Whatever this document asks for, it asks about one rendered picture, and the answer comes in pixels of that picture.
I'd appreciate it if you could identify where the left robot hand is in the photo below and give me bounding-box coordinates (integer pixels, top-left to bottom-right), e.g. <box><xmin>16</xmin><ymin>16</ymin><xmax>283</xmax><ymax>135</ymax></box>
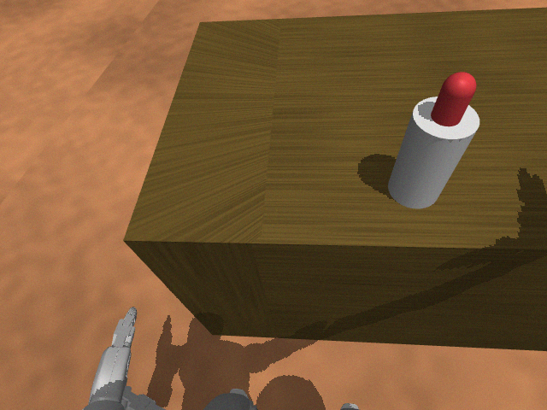
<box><xmin>88</xmin><ymin>307</ymin><xmax>166</xmax><ymax>410</ymax></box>

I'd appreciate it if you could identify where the bottle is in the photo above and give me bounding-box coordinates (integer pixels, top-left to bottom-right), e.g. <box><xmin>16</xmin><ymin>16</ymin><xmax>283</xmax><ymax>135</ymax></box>
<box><xmin>388</xmin><ymin>72</ymin><xmax>479</xmax><ymax>209</ymax></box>

